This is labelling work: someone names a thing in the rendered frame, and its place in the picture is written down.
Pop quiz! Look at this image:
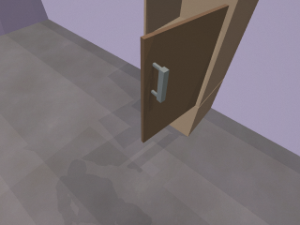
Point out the handle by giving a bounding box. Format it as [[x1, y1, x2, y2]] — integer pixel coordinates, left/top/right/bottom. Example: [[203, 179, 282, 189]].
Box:
[[151, 63, 170, 103]]

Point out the cupboard door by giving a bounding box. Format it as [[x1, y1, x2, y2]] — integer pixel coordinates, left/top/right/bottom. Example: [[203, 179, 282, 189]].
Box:
[[140, 4, 229, 143]]

